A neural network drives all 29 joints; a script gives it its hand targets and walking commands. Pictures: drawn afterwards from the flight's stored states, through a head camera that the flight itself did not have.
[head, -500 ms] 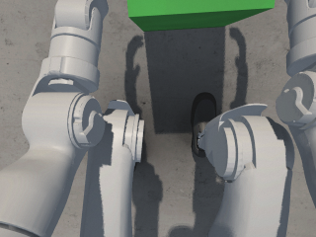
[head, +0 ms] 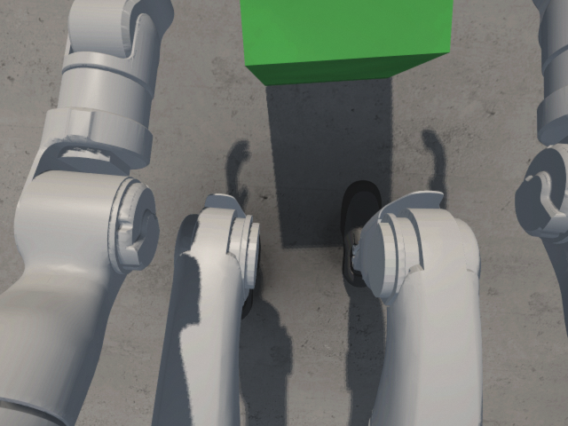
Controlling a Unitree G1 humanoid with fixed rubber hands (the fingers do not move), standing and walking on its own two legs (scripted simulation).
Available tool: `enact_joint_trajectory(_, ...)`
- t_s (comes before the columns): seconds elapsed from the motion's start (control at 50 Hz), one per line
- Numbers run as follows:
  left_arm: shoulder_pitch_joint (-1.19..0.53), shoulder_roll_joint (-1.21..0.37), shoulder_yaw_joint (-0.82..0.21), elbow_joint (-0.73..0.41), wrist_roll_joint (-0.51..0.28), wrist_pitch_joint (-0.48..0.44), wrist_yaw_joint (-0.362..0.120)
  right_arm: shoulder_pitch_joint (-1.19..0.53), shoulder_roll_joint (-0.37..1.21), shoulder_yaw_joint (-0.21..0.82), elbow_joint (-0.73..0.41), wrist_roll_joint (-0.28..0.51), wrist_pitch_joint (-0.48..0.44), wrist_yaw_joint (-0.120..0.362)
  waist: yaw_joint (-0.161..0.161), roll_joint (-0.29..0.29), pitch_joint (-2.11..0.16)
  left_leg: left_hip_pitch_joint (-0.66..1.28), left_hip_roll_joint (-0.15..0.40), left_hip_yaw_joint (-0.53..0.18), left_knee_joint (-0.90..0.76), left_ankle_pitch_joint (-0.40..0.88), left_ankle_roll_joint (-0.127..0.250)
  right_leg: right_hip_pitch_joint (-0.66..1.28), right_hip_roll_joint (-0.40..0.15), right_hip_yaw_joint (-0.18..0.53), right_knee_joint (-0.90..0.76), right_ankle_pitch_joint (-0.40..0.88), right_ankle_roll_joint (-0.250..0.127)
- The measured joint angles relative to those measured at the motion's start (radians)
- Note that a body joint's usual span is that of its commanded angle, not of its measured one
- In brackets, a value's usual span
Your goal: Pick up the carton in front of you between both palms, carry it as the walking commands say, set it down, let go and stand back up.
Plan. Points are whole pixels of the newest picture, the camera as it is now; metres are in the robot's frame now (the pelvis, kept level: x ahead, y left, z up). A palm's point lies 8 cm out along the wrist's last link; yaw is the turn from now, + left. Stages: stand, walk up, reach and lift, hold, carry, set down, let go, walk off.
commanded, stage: set down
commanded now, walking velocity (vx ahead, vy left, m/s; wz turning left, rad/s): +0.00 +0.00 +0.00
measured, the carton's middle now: out of the picture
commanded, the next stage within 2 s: let go in 0.78 s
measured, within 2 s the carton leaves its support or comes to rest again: neither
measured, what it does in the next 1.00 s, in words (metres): rises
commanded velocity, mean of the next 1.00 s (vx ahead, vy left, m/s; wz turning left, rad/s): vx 0.00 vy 0.00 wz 0.00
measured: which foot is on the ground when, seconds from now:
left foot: down 0.00-1.00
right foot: down 0.00-1.00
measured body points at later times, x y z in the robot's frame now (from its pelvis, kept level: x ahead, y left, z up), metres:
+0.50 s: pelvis +0.02 -0.01 +0.13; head +0.36 -0.06 +0.41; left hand +0.59 +0.13 +0.02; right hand +0.58 -0.28 +0.01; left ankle +0.08 +0.11 -0.37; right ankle +0.15 -0.13 -0.37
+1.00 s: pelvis +0.05 -0.02 +0.26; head +0.36 -0.06 +0.58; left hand +0.56 +0.13 +0.14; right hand +0.54 -0.28 +0.13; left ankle +0.08 +0.11 -0.37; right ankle +0.15 -0.13 -0.37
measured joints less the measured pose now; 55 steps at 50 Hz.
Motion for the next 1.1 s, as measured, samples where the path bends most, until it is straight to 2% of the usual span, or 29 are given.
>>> enact_joint_trajectory(0.12, 0.020, -0.025, 0.085, 0.055, 0.076, -0.001, -0.028, 0.026, 0.034, -0.056, 0.030, -0.081, 0.008, 0.020, 0.005, -0.010, -0.131, 0.030, 0.009, 0.000, -0.138, 0.035, 0.000, 0.032, 0.007, 0.005, -0.125, 0.020, -0.002)
enact_joint_trajectory(0.22, 0.053, -0.028, 0.110, 0.040, 0.095, -0.009, -0.042, 0.058, 0.059, -0.098, -0.001, -0.127, 0.010, 0.022, 0.009, -0.014, -0.187, 0.060, 0.014, -0.009, -0.227, 0.055, -0.006, 0.064, 0.008, -0.001, -0.207, 0.030, -0.009)
enact_joint_trajectory(0.46, 0.164, -0.010, 0.099, -0.080, 0.073, 0.025, -0.057, 0.161, 0.075, -0.070, -0.154, -0.100, 0.073, 0.018, 0.017, -0.026, -0.268, 0.181, 0.039, -0.026, -0.445, 0.100, -0.013, 0.188, 0.027, -0.014, -0.415, 0.064, -0.020)
enact_joint_trajectory(0.64, 0.222, -0.019, 0.131, -0.068, 0.099, 0.013, -0.095, 0.216, 0.110, -0.092, -0.157, -0.134, 0.072, 0.032, 0.023, -0.033, -0.335, 0.317, 0.050, -0.033, -0.650, 0.161, -0.013, 0.330, 0.033, -0.014, -0.612, 0.109, -0.023)
enact_joint_trajectory(0.86, 0.287, -0.044, 0.171, -0.066, 0.170, -0.018, -0.136, 0.278, 0.156, -0.143, -0.163, -0.208, 0.048, 0.046, 0.023, -0.035, -0.350, 0.505, 0.062, -0.044, -0.909, 0.252, -0.012, 0.529, 0.036, -0.018, -0.867, 0.186, -0.025)
enact_joint_trajectory(0.98, 0.442, -0.065, 0.151, -0.133, 0.237, -0.024, -0.174, 0.441, 0.203, -0.141, -0.259, -0.270, 0.049, 0.041, 0.017, -0.031, -0.354, 0.635, 0.070, -0.050, -1.039, 0.286, -0.009, 0.661, 0.040, -0.020, -0.993, 0.213, -0.026)
enact_joint_trajectory(1.1, 0.699, -0.076, 0.097, -0.231, 0.250, -0.052, -0.210, 0.717, 0.249, -0.099, -0.404, -0.257, 0.028, 0.040, 0.014, -0.025, -0.355, 0.815, 0.078, -0.053, -1.166, 0.305, -0.002, 0.840, 0.044, -0.021, -1.110, 0.223, -0.025)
